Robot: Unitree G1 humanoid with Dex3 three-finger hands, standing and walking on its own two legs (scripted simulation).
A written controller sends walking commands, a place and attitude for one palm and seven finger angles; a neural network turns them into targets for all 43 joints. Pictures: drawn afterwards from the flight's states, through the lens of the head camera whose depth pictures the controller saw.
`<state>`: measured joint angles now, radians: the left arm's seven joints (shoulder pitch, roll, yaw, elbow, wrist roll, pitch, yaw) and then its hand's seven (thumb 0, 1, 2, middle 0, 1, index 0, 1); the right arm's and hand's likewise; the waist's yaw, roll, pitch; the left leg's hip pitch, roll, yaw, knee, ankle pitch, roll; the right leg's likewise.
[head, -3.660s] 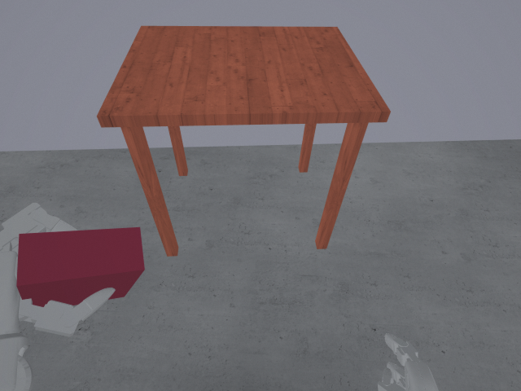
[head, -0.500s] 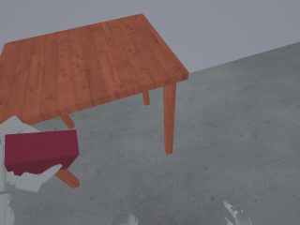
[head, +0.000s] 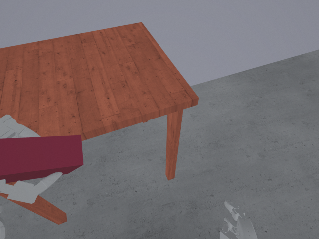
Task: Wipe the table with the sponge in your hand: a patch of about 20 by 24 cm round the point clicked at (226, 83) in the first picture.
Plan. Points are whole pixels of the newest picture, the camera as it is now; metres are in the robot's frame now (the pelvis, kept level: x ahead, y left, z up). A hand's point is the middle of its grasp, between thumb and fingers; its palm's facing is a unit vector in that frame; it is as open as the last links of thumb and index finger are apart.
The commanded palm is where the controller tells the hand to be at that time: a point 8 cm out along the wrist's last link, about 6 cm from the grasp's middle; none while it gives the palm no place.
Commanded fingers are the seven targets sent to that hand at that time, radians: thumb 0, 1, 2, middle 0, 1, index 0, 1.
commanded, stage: take the last steps up to it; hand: left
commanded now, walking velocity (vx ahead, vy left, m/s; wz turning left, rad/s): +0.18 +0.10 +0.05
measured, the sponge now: (51, 159) +0.22 +0.21 +0.17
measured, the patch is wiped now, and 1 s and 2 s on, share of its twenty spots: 0.00 0.00 0.00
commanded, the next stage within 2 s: come to a stop and stand still in 0.22 s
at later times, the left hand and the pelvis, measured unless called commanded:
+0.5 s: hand (31, 124) +0.29 +0.27 +0.18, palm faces +0.43 -0.80 -0.42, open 9.4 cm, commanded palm +0.23 +0.30 +0.18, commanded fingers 0.00 0.10 1.30 -1.20 -1.60 -1.20 -1.60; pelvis +0.07 +0.02 +0.00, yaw +1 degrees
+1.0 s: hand (54, 149) +0.24 +0.21 +0.17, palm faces +0.41 -0.82 -0.39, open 9.4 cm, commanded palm +0.19 +0.25 +0.18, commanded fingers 0.00 0.10 1.30 -1.20 -1.60 -1.20 -1.60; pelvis +0.03 -0.03 +0.00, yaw +1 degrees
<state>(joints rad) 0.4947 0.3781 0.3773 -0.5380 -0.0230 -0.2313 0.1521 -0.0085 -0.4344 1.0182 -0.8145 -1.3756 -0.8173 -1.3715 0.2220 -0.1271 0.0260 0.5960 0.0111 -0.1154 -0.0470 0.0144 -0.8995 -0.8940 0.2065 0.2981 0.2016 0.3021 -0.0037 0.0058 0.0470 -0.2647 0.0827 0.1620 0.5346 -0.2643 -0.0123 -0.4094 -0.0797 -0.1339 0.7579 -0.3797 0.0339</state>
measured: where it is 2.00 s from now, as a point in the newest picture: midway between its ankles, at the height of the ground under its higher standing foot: outside the picture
